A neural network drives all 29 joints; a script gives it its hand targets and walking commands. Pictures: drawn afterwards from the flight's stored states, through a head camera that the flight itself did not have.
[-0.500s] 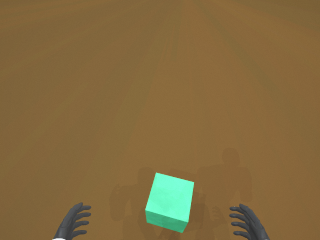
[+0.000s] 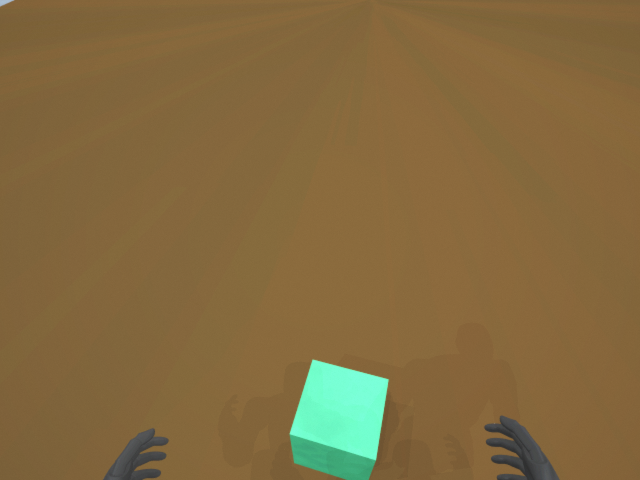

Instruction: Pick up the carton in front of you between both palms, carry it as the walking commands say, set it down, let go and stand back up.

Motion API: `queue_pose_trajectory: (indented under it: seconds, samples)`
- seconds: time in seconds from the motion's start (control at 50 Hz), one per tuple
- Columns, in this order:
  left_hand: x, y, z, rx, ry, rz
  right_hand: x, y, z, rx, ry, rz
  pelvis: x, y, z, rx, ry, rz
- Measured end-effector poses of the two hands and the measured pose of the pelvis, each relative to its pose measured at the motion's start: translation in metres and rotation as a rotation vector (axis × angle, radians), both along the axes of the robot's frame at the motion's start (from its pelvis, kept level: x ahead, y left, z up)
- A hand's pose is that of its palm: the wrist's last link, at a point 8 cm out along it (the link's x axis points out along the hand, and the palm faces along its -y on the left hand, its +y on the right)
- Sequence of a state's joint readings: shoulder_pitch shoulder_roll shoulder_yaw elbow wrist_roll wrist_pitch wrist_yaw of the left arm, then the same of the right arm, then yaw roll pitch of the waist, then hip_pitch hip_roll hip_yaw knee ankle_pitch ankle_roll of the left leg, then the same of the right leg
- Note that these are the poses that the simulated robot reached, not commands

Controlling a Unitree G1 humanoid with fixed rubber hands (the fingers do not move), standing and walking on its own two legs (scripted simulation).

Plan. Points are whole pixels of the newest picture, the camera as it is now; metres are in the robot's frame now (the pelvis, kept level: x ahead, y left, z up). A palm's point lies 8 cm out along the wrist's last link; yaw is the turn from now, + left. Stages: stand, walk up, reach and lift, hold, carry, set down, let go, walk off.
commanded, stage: stand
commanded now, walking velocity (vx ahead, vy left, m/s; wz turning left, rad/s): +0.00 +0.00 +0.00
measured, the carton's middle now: (339, 422) +0.43 -0.05 -0.64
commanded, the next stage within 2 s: none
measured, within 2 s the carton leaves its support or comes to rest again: neither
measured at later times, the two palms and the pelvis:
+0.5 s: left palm out of the picture +0.14 +0.28 -0.08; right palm out of the picture +0.17 -0.30 -0.09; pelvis +0.02 -0.02 +0.00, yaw +1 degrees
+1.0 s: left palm out of the picture +0.10 +0.29 -0.08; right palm out of the picture +0.12 -0.31 -0.09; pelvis +0.00 -0.01 +0.01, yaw +1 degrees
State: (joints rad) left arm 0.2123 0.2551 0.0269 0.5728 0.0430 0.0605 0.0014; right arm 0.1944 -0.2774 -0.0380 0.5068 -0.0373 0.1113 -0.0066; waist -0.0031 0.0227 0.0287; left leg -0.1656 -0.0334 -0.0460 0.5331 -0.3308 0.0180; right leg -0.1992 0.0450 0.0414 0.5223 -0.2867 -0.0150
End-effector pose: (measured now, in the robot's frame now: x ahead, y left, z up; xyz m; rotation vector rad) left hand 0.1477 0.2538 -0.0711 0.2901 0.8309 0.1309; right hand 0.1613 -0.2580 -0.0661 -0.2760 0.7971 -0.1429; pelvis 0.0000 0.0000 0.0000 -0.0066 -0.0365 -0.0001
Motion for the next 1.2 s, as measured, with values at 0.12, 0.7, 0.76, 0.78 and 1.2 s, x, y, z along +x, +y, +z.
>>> queue_pose_trajectory:
  seconds: [0.12, 0.7, 0.76, 0.78, 1.2]
  samples:
    - [-0.013, 0.030, 0.001, 0.089, 0.062, 0.050, -0.007, -0.023, -0.016, -0.030, 0.064, 0.003, 0.008, -0.006, 0.000, 0.001, 0.034, 0.011]
    - [-0.023, 0.029, -0.009, 0.083, 0.143, 0.114, -0.010, -0.045, -0.024, -0.075, 0.162, 0.002, 0.018, -0.017, 0.006, 0.005, 0.017, 0.025]
    - [-0.028, 0.031, -0.009, 0.084, 0.152, 0.119, -0.016, -0.046, -0.024, -0.077, 0.173, 0.000, 0.015, -0.016, 0.007, 0.005, 0.013, 0.025]
    - [-0.030, 0.032, -0.009, 0.085, 0.155, 0.120, -0.018, -0.047, -0.025, -0.077, 0.176, -0.001, 0.014, -0.016, 0.007, 0.005, 0.012, 0.025]
    - [-0.062, 0.042, -0.012, 0.085, 0.218, 0.137, -0.055, -0.054, -0.027, -0.090, 0.254, -0.020, -0.003, -0.013, 0.011, 0.007, -0.005, 0.026]
